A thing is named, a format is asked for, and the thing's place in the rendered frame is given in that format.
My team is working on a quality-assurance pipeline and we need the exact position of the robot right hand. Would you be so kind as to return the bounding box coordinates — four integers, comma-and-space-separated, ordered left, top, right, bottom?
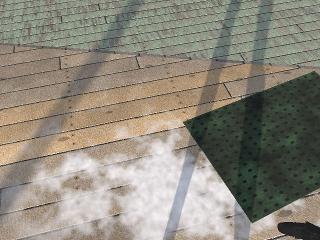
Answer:
277, 221, 320, 240

